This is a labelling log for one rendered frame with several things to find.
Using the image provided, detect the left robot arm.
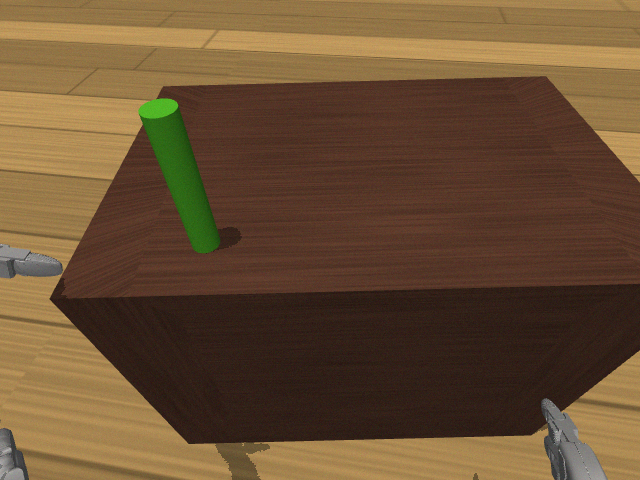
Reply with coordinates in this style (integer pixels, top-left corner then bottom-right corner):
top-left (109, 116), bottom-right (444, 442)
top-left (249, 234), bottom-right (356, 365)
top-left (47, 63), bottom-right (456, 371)
top-left (0, 428), bottom-right (29, 480)

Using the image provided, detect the can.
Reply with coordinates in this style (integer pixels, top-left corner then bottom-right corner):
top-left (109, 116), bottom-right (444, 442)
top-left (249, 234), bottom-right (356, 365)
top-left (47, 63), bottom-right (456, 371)
top-left (138, 98), bottom-right (220, 253)

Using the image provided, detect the right robot hand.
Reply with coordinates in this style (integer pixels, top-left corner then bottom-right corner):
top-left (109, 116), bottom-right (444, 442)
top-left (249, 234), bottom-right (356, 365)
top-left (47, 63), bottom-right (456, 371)
top-left (541, 398), bottom-right (608, 480)

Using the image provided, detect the left robot hand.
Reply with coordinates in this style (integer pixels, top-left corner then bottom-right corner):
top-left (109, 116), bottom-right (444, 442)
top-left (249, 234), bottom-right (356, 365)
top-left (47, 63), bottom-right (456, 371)
top-left (0, 244), bottom-right (63, 279)

